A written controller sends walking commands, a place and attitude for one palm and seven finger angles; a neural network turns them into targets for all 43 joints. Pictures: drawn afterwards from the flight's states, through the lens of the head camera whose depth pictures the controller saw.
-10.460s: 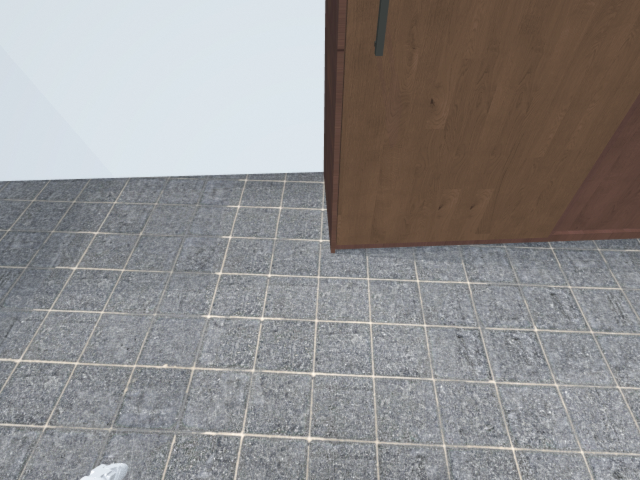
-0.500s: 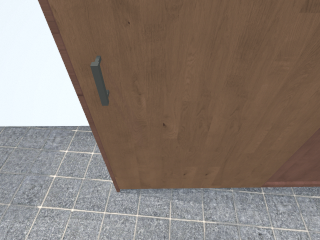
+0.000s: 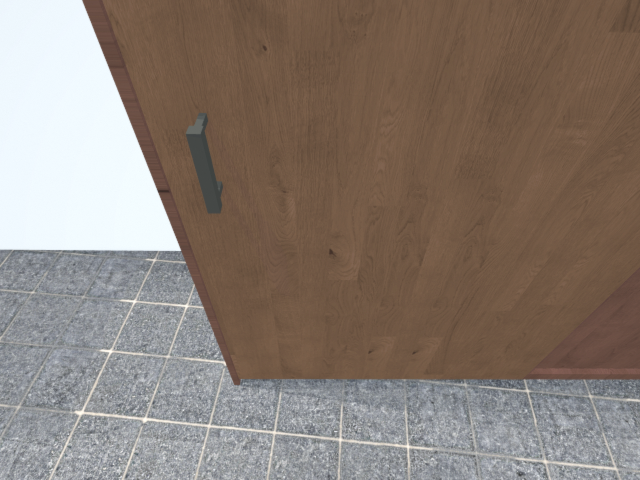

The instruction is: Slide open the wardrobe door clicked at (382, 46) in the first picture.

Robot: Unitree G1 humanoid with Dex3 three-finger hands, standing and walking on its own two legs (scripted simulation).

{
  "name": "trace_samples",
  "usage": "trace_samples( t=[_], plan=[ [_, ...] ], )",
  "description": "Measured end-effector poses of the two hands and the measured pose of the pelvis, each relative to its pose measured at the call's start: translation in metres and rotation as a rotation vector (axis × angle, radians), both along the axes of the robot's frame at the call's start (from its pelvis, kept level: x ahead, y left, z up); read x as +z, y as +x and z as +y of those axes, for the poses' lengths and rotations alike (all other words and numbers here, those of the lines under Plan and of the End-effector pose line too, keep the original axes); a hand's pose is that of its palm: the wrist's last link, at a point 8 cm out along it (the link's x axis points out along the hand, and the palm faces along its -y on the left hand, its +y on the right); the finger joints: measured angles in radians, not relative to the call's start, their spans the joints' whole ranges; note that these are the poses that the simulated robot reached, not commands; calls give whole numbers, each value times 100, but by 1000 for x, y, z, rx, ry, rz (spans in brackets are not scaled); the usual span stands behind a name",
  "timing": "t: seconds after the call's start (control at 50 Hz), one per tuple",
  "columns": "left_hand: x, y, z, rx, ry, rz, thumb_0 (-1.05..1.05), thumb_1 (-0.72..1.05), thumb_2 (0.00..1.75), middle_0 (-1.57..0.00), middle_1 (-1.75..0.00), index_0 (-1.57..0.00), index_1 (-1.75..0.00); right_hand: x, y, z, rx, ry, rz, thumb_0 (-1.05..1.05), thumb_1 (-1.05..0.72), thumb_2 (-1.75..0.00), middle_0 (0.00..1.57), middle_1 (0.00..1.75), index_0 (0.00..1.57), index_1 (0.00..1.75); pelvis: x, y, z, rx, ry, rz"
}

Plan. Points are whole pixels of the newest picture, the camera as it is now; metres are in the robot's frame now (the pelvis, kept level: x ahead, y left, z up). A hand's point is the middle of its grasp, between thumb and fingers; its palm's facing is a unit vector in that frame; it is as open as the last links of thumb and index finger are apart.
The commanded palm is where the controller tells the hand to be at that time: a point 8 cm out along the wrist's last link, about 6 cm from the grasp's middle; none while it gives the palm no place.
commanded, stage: look again from close up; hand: left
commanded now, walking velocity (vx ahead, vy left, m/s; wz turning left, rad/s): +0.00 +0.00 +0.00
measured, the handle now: (208, 165) +0.49 +0.20 +0.13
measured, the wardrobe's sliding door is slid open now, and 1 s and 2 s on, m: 0.00 0.00 0.00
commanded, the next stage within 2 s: raise the hand with hooked fingers in 0.26 s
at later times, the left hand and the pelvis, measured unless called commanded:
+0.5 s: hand (132, 446) +0.17 +0.25 -0.06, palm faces +0.31 -0.93 -0.19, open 7.5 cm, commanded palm +0.10 +0.29 -0.06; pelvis +0.00 +0.00 -0.01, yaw +0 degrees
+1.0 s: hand (116, 421) +0.18 +0.25 +0.00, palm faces +0.08 -0.99 -0.07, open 9.9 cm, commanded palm +0.14 +0.30 +0.01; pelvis -0.02 -0.01 -0.07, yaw +1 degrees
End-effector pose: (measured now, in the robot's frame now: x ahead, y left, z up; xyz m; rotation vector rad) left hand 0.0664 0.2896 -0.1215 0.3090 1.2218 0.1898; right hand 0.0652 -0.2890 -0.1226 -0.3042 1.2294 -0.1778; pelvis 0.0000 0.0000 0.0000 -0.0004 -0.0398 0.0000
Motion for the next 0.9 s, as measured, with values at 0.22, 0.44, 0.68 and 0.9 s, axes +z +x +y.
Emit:
trace_samples(
  t=[0.22, 0.44, 0.68, 0.9],
  plan=[
    [-1, 0, -1, 3, -3, 8, 1, 90, 90, -20, -30, -21, -30, 0, -2, 0, -2, -3, 14, 1, -90, -90, 20, 30, 20, 30, 0, 2, 0, 1, 0, 3],
    [34, 36, 3, 130, -22, -358, 2, 89, 89, -21, -30, -21, -30, 7, 13, 5, -4, -15, -156, 1, -90, -90, 20, 30, 20, 30, -4, 1, -1, -9, 3, 8],
    [100, 69, -1, -142, -142, -1220, 1, 72, 82, -22, -42, -22, -42, 1, 94, 42, 143, 93, -683, 1, -90, -90, 20, 30, 20, 30, -65, -26, -11, -14, 25, 204],
    [108, 71, 6, -123, -204, -1199, 2, 46, 71, -23, -58, -24, -58, -8, 103, 49, 178, 48, -670, 2, -90, -90, 20, 30, 20, 30, -77, -26, -10, 15, -26, 201]
  ],
)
